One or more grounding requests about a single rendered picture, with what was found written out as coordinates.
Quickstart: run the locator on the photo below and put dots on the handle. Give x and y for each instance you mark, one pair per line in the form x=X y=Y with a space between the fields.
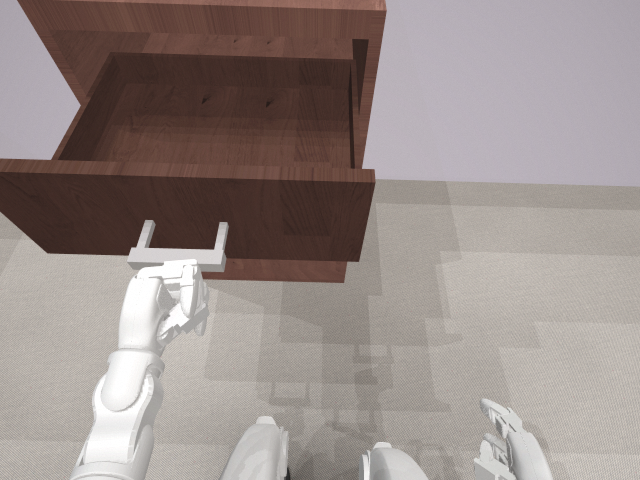
x=208 y=260

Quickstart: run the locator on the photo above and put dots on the robot right thigh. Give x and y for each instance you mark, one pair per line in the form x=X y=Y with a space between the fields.
x=389 y=464

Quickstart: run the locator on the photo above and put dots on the drawer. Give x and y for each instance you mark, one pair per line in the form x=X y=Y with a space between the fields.
x=270 y=145

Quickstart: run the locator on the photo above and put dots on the right robot hand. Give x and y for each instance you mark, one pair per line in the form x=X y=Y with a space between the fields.
x=520 y=458

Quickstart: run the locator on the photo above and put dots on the robot thigh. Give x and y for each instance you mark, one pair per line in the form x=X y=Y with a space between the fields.
x=261 y=453
x=389 y=464

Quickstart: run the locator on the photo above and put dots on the robot left thigh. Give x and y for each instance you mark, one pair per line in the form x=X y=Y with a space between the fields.
x=261 y=453

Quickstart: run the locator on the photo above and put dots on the cabinet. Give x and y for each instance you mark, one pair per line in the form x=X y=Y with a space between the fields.
x=80 y=34

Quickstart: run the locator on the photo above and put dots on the robot left forearm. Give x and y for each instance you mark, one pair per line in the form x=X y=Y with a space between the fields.
x=125 y=403

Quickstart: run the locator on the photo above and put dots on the left robot hand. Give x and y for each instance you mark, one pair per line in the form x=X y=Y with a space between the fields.
x=147 y=301

